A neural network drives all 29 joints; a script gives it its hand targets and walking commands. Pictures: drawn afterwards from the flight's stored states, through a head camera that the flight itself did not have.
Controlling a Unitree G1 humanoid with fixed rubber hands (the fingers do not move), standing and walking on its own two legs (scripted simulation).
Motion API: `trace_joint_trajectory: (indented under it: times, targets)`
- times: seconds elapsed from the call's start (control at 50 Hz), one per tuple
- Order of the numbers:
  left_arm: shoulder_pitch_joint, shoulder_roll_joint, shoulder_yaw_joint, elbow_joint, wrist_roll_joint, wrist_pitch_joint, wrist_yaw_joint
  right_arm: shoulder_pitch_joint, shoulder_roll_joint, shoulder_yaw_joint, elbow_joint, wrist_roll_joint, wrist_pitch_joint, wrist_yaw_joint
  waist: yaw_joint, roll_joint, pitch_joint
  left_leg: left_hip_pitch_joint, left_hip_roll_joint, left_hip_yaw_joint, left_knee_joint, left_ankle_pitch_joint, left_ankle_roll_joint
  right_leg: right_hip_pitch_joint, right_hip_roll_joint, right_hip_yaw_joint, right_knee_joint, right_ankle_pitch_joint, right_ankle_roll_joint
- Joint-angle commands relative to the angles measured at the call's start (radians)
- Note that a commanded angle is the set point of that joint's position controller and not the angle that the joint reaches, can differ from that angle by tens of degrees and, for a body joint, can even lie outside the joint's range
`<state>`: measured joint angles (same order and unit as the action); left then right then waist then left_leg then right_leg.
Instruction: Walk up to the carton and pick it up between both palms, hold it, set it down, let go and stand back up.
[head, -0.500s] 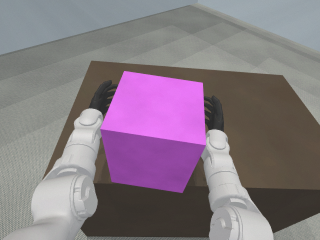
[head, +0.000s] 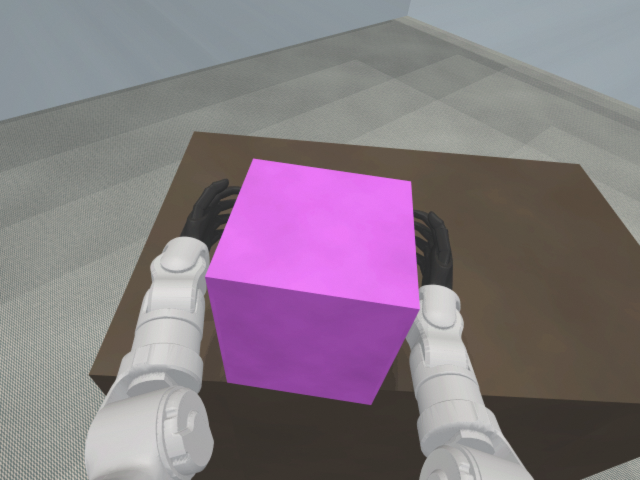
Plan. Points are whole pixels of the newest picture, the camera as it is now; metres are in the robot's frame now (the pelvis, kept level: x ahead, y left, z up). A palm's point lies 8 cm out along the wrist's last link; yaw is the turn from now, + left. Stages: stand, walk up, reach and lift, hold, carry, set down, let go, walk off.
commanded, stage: reach and lift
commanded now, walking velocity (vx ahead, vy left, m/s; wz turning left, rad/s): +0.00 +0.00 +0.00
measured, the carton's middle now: (314, 286) +0.38 +0.00 +0.04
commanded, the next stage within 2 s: none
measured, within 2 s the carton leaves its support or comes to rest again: leaves its support in 1.38 s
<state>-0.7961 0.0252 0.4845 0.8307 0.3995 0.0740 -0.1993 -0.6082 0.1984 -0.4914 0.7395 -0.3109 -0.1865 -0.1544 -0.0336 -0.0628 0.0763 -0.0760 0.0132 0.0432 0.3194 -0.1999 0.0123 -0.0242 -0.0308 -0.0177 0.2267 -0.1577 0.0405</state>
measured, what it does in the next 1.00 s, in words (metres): stands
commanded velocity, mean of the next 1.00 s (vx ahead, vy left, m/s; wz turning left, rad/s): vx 0.00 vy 0.00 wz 0.00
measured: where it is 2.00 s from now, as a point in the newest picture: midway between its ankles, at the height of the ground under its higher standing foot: outside the picture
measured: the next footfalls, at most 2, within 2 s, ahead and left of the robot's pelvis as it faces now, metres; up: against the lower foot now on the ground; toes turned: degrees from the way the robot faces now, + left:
none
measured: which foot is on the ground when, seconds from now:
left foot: down 0.00-1.00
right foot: down 0.00-1.00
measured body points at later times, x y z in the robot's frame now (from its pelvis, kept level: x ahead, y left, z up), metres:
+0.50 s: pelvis +0.00 +0.00 +0.00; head +0.02 +0.04 +0.45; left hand +0.43 +0.15 +0.10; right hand +0.38 -0.15 +0.09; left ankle -0.01 +0.10 -0.75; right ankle -0.02 -0.14 -0.75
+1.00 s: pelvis -0.01 +0.00 +0.00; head +0.02 +0.03 +0.45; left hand +0.43 +0.15 +0.10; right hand +0.38 -0.15 +0.09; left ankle -0.01 +0.10 -0.75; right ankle -0.02 -0.14 -0.75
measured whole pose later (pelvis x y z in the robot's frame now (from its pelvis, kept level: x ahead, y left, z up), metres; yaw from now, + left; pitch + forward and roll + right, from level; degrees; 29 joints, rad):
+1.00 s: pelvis -0.01 +0.00 +0.00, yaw +1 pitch +0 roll -1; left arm -0.79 0.04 0.41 0.78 0.36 0.10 -0.17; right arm -0.61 0.15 -0.40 0.78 -0.21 -0.23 -0.19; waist -0.05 -0.07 0.06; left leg -0.13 0.02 0.05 0.31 -0.18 0.01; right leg -0.06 -0.03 -0.05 0.20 -0.13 0.04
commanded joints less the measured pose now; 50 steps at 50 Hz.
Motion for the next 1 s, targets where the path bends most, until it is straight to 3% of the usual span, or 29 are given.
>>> trace_joint_trajectory:
  times: [0.0,0.6,0.66,0.76,0.98]
  targets:
    - [-0.373,-0.443,-0.226,0.006,0.002,-0.022,-0.068,-0.421,0.435,0.357,0.027,-0.039,-0.028,0.09,0.015,0.075,-0.305,0.011,-0.036,0.102,-0.016,0.362,-0.041,0.197,0.065,-0.086,0.05,0.354,0.029]
    - [-0.406,-0.441,-0.234,0.008,-0.004,0.004,-0.052,-0.434,0.413,0.37,0.046,0.005,-0.044,0.057,0.008,0.088,-0.306,0.004,-0.03,0.103,-0.039,0.287,-0.028,0.146,0.059,-0.094,0.018,0.264,0.016]
    - [-0.389,-0.447,-0.248,-0.002,-0.008,0.007,-0.051,-0.429,0.411,0.376,0.04,0.01,-0.049,0.055,-0.001,0.084,-0.321,0.016,-0.028,0.096,-0.031,0.321,-0.029,0.151,0.064,-0.097,0.022,0.297,0.016]
    - [-0.41,-0.452,-0.257,0.003,-0.013,0.006,-0.043,-0.452,0.398,0.364,0.036,0.007,-0.055,0.053,-0.004,0.089,-0.336,0.015,-0.027,0.095,-0.033,0.304,-0.035,0.119,0.065,-0.102,0.012,0.249,0.012]
    - [-0.408,-0.495,-0.354,-0.068,-0.057,0.012,-0.019,-0.501,0.397,0.458,0.001,0.075,-0.073,0.042,-0.008,0.103,-0.432,0.081,-0.026,0.08,0.006,0.451,-0.05,0.142,0.075,-0.106,0.023,0.372,0.005]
